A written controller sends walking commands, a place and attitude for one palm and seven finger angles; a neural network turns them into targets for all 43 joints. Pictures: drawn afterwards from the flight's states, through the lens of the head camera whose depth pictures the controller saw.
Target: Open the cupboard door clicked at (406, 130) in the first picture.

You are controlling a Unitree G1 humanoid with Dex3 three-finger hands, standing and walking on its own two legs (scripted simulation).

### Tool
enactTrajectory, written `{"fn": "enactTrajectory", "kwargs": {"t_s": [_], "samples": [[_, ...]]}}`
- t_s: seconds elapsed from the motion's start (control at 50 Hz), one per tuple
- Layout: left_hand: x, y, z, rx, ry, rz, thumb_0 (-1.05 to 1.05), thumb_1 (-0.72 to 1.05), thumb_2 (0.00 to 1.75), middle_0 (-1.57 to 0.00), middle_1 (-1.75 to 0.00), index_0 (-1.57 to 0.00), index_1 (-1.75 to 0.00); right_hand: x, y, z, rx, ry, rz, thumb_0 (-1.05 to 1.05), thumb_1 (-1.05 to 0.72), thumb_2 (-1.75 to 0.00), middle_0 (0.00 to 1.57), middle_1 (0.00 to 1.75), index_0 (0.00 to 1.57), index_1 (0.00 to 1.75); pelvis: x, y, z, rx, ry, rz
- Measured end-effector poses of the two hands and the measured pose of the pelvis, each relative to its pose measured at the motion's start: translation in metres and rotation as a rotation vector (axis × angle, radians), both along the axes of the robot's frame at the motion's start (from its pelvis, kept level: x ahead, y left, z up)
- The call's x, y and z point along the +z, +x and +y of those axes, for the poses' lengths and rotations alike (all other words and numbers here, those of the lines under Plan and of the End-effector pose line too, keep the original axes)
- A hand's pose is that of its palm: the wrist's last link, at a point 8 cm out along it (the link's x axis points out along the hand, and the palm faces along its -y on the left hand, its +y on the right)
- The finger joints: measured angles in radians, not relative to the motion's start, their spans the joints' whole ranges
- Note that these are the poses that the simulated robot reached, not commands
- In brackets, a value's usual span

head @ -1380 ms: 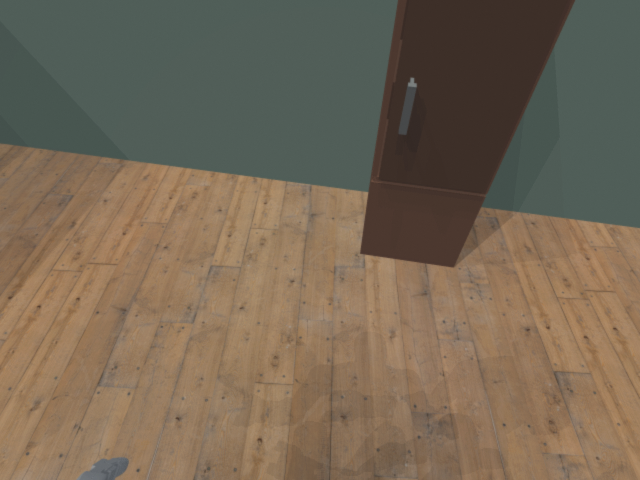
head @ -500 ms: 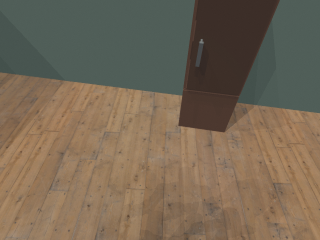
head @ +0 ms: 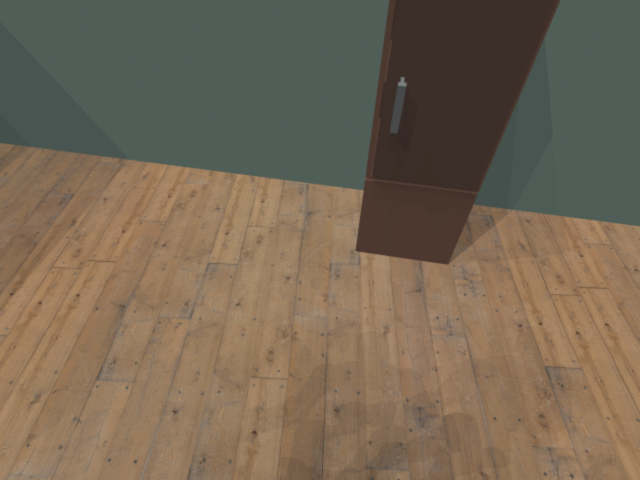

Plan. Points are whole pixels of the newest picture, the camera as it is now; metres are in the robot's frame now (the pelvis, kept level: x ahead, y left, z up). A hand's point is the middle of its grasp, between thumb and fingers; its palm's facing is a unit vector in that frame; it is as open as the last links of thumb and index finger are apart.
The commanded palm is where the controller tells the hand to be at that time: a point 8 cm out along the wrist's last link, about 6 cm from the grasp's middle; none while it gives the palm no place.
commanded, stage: look at it before walking up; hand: left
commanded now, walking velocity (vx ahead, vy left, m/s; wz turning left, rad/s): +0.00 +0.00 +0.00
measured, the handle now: (398, 105) +1.07 -0.16 -0.07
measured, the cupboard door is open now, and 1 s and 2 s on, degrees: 0 0 0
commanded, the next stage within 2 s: walk to a spot facing it in 0.06 s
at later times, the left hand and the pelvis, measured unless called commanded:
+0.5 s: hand out of the picture +0.06 +0.20 -0.18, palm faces -0.13 -0.95 -0.29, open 7.4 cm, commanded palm none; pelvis -0.02 -0.02 -0.02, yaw -9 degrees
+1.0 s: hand out of the picture +0.08 +0.17 -0.17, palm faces -0.29 -0.93 -0.23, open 7.4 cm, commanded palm none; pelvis -0.01 -0.01 +0.00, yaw -23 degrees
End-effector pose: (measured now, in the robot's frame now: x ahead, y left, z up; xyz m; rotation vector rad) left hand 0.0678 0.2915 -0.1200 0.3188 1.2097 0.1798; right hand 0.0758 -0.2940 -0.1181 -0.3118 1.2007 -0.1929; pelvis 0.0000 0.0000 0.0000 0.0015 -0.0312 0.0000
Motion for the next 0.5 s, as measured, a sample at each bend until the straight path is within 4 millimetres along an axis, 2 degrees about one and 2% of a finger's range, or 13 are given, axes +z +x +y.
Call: {"fn": "enactTrajectory", "kwargs": {"t_s": [0.3, 0.38, 0.5], "samples": [[-0.003, 0.001, -0.003, 0.001, 0.004, 0.016, 0.00, 0.90, 0.90, -0.20, -0.30, -0.20, -0.30, -0.002, 0.003, 0.003, -0.025, 0.001, -0.024, 0.01, -0.90, -0.90, 0.20, 0.30, 0.20, 0.30, -0.002, 0.000, -0.001, -0.035, 0.001, 0.001], [-0.012, -0.003, -0.016, -0.026, -0.019, 0.048, 0.00, 0.90, 0.90, -0.20, -0.30, -0.20, -0.30, -0.010, -0.010, 0.011, -0.071, 0.028, -0.037, 0.01, -0.90, -0.90, 0.20, 0.30, 0.20, 0.30, -0.007, -0.005, -0.002, -0.077, 0.010, 0.002], [-0.023, -0.008, -0.047, -0.076, -0.044, 0.089, 0.00, 0.91, 0.90, -0.20, -0.30, -0.20, -0.30, -0.034, -0.046, 0.016, -0.161, 0.098, -0.028, 0.00, -0.90, -0.90, 0.20, 0.30, 0.20, 0.30, -0.018, -0.017, -0.015, -0.163, 0.037, -0.012]]}}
